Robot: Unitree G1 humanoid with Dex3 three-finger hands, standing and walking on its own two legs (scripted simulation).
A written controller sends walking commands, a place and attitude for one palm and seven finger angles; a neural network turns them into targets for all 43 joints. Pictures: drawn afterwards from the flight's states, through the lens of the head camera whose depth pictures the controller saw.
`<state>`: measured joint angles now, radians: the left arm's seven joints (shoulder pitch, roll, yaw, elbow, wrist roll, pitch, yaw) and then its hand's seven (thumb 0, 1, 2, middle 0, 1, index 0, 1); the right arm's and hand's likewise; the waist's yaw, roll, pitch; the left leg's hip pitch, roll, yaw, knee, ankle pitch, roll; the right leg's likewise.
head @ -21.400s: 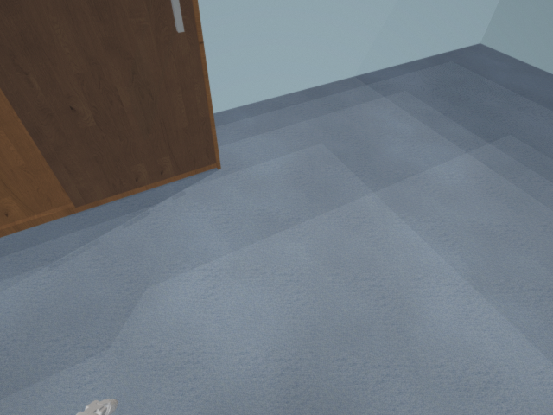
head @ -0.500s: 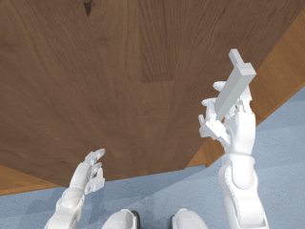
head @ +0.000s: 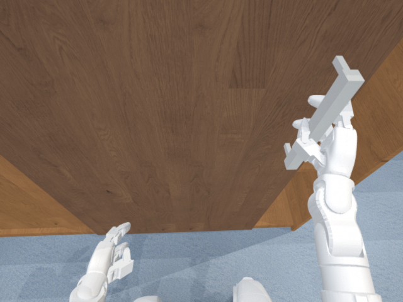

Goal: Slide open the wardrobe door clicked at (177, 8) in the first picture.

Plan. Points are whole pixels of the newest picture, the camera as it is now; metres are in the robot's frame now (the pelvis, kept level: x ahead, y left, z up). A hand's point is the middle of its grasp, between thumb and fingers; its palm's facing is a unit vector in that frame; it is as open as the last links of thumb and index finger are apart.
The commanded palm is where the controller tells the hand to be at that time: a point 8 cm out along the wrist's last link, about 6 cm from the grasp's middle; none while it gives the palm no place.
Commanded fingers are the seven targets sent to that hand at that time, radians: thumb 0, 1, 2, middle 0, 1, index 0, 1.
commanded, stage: step sideways, sliding the door along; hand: right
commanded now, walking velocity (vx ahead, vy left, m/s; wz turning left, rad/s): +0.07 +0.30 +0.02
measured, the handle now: (311, 122) +0.40 -0.20 +0.12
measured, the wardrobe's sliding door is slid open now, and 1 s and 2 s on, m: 0.21 0.34 0.53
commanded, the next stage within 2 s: none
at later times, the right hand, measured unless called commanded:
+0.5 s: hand (266, 139) +0.36 -0.11 +0.13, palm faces +0.37 +0.93 -0.07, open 6.6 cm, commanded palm +0.32 -0.08 +0.12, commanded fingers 0.00 -0.90 -0.90 0.45 1.40 0.45 1.40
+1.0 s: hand (224, 139) +0.36 -0.03 +0.13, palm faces +0.39 +0.92 -0.03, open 6.6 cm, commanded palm +0.32 -0.01 +0.12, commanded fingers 0.00 -0.90 -0.90 0.45 1.40 0.45 1.40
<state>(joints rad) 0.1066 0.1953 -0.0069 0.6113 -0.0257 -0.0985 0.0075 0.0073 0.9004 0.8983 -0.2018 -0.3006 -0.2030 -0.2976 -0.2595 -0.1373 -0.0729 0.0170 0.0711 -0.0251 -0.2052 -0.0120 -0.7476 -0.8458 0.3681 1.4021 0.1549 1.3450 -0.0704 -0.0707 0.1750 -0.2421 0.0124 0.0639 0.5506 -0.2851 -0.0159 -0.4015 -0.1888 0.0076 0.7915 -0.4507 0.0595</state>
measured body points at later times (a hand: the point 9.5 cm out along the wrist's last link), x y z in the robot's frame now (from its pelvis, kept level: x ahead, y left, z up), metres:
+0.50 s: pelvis -0.02 +0.12 -0.01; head +0.04 +0.11 +0.44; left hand +0.18 +0.31 -0.10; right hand +0.33 -0.16 +0.14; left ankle -0.01 +0.27 -0.73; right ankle +0.00 -0.11 -0.73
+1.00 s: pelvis -0.01 +0.21 +0.02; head +0.06 +0.16 +0.46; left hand +0.20 +0.40 -0.07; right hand +0.33 -0.08 +0.14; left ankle +0.04 +0.41 -0.66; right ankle +0.00 +0.03 -0.73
